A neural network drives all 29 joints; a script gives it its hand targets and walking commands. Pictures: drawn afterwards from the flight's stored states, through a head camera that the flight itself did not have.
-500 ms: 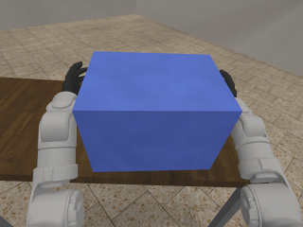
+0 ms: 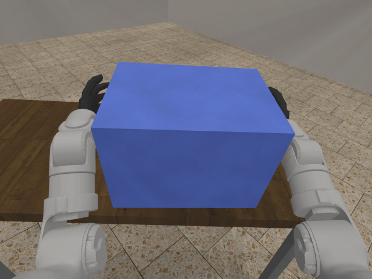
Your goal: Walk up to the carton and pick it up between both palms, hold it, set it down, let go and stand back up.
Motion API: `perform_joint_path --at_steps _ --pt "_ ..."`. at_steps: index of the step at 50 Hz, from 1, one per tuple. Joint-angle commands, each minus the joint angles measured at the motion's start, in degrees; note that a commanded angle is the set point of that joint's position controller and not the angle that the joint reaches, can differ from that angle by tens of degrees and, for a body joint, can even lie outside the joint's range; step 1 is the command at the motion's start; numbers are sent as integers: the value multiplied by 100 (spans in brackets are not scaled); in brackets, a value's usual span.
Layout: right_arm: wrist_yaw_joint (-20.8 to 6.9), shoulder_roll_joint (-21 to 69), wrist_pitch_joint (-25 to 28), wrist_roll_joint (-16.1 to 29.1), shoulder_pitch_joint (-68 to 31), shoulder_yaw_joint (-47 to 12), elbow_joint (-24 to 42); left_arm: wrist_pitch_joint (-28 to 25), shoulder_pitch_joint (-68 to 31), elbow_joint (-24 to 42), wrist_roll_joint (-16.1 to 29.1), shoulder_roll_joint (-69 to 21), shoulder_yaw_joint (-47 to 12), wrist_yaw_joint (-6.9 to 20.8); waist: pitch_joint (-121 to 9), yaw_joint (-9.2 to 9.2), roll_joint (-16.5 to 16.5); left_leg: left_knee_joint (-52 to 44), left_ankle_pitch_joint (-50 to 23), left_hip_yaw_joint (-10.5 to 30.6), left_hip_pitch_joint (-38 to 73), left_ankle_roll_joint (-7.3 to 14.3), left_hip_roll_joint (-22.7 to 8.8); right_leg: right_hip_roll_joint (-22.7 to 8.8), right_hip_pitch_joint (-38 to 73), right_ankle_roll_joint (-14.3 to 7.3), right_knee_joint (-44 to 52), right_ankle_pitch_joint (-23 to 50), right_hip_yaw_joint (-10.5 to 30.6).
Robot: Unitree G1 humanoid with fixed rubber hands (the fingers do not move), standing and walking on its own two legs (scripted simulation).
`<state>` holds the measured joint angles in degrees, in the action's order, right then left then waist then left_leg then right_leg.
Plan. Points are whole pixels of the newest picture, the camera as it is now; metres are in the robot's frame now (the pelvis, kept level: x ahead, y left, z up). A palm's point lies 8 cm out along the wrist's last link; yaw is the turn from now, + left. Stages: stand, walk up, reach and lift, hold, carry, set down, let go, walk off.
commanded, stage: hold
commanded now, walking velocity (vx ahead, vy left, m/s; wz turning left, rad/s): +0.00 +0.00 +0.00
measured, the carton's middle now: (187, 135) +0.34 +0.01 +0.18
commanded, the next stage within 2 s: none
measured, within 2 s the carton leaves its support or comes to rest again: neither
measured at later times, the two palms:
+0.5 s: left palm (93, 116) +0.36 +0.20 +0.21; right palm (276, 125) +0.37 -0.19 +0.20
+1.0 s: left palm (91, 114) +0.36 +0.20 +0.22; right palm (276, 122) +0.37 -0.19 +0.20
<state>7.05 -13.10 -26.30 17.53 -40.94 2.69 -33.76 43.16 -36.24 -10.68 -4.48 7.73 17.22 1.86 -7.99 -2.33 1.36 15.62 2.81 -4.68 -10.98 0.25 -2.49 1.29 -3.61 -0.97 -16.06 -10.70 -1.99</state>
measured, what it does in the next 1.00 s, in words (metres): stands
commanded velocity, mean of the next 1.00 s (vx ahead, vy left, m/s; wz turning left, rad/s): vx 0.00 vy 0.00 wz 0.00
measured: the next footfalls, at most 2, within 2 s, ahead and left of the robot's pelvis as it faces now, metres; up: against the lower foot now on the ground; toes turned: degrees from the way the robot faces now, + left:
none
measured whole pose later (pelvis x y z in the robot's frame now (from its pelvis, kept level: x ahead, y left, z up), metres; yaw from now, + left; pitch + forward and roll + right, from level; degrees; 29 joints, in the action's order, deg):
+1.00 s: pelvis +0.01 +0.00 +0.00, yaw +1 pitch -2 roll +0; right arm 7.5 -13.2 -26.1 17.8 -39.9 1.8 -32.0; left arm 43.3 -34.7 -8.2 -4.8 7.8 16.8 2.4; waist -7.0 -2.8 1.6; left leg 15.9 3.4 -3.9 -10.3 -0.2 -2.5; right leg 1.4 -2.3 -1.2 -15.6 -11.2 -2.7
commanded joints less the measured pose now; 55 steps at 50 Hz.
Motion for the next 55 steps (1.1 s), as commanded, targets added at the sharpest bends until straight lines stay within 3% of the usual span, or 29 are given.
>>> perform_joint_path --at_steps 1,2,3,4,7,8,12,17,19,21,25,29,33,35,36,38,43,45,48,55 --pt "-674 3549 460 375 -5246 -1779 2073 -434 -4435 907 697 -3111 -2762 693 -2064 -109 -57 71 57 344 2148 210 270 50 -1123 356 536 493 101" --pt "-701 3482 485 356 -5310 -1748 2035 -423 -4349 728 671 -3127 -2724 677 -1983 -42 -136 93 30 346 2114 201 267 58 -1183 321 536 455 108" --pt "-718 3510 517 372 -5206 -1721 2076 -481 -4474 1027 740 -3188 -2881 648 -2224 -146 -253 139 -185 375 2264 123 240 80 -1147 325 477 607 79" --pt "-727 3473 518 387 -5269 -1746 2005 -473 -4377 835 691 -3149 -2766 634 -2117 -66 -231 174 -254 372 2263 137 270 78 -1187 329 504 658 82" --pt "-690 3444 590 544 -5139 -1846 2291 -519 -4410 1324 855 -3270 -3114 549 -2626 -228 -495 389 -916 457 2634 -22 241 121 -1104 325 393 1218 65" --pt "-662 3389 558 547 -5095 -1837 2282 -450 -4160 1075 779 -3187 -2983 562 -2376 -192 -385 378 -855 453 2614 35 252 102 -1139 356 448 1231 79" --pt "-652 3239 525 569 -4900 -1863 2342 -392 -3876 1208 679 -3139 -2989 601 -2228 -235 -430 342 -843 471 2573 -19 234 126 -1087 311 434 1137 35" --pt "-685 3182 503 716 -4765 -1962 2592 -366 -3985 1848 795 -3194 -3230 552 -2318 -286 -614 438 -1316 488 2757 -160 205 189 -1075 271 382 1297 -4" --pt "-717 3167 549 774 -4986 -2070 2908 -322 -3875 1872 847 -3245 -3310 481 -2434 -174 -557 474 -1374 517 2813 -153 162 227 -1169 250 388 1201 -30" --pt "-738 3276 532 904 -4808 -2197 2962 -439 -4146 2312 1001 -3221 -3486 371 -2748 -177 -618 575 -1728 544 3021 -181 182 250 -1208 266 308 1478 -29" --pt "-765 3183 442 849 -4693 -2203 2990 -316 -3841 2170 888 -3174 -3369 371 -2527 -78 -468 462 -1328 507 2919 -103 176 254 -1240 245 381 1172 -1" --pt "-651 3228 361 799 -4789 -2319 3045 -169 -3479 1753 675 -3006 -3020 554 -2231 51 -103 369 -1076 378 2585 71 267 180 -874 368 389 1540 88" --pt "-605 3351 345 801 -5000 -2292 3051 -177 -3657 1626 668 -2990 -2879 626 -2133 42 34 354 -1015 359 2441 124 295 169 -811 402 417 1620 109" --pt "-590 3356 257 683 -4673 -2177 2592 -184 -3652 1445 518 -2898 -2678 682 -1702 8 34 215 -686 327 2262 150 314 109 -847 400 463 1408 146" --pt "-611 3376 289 629 -4922 -2115 2660 -175 -3738 1272 533 -2927 -2625 719 -1694 29 149 164 -462 308 2158 200 308 100 -897 396 496 1195 140" --pt "-651 3480 358 563 -5065 -2002 2580 -269 -4078 1301 647 -3008 -2719 734 -1869 25 25 106 -201 291 2059 210 309 82 -999 381 488 866 150" --pt "-573 3557 425 655 -4938 -2184 2615 -410 -4027 1461 745 -3015 -2911 647 -2386 -63 -114 399 -991 365 2473 132 345 103 -755 467 309 1901 125" --pt "-546 3430 390 581 -4827 -2051 2453 -394 -4089 1392 719 -2977 -2885 683 -2132 -161 -226 319 -729 376 2436 64 339 65 -865 453 375 1599 107" --pt "-527 3503 448 560 -4916 -2088 2646 -336 -3793 1212 637 -3016 -2801 764 -2061 -88 -108 262 -668 360 2260 152 347 42 -770 466 422 1671 117" --pt "-480 3497 484 575 -4757 -2141 2699 -431 -3861 1439 665 -2995 -2920 706 -2125 -160 -190 380 -1078 406 2506 47 345 88 -783 483 351 1949 53"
